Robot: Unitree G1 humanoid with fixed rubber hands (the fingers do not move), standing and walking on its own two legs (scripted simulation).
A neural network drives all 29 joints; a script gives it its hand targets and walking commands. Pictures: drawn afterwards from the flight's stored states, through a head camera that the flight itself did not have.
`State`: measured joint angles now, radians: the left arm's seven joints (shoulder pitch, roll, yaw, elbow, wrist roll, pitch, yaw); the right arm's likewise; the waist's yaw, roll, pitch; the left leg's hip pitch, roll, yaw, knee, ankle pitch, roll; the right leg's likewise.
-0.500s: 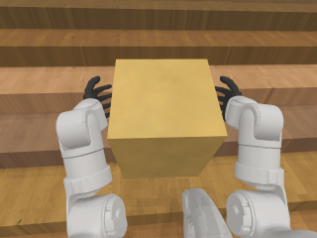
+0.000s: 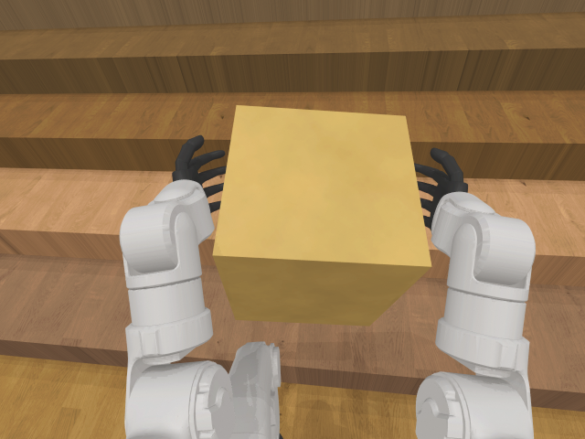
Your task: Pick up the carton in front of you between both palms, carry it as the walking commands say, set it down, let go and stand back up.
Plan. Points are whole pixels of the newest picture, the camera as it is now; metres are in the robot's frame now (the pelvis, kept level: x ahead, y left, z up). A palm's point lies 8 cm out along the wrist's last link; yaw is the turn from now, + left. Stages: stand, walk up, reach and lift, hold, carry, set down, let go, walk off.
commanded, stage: carry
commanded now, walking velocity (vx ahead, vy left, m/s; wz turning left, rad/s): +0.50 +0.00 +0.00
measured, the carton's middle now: (311, 229) +0.38 +0.03 +0.09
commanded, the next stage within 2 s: none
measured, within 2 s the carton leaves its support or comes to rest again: neither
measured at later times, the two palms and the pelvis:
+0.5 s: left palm out of the picture +0.65 +0.24 +0.34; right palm out of the picture +0.63 -0.06 +0.34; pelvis +0.29 +0.10 +0.15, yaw -1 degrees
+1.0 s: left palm out of the picture +0.94 +0.30 +0.48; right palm out of the picture +0.95 +0.00 +0.44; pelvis +0.59 +0.14 +0.28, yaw +0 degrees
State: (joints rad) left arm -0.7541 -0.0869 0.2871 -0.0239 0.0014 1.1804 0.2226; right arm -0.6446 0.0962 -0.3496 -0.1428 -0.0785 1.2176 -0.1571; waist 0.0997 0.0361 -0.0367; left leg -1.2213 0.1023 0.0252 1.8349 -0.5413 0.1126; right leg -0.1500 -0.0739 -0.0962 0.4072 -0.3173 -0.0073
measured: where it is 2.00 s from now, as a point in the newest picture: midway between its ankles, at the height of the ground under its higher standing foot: (273, 108)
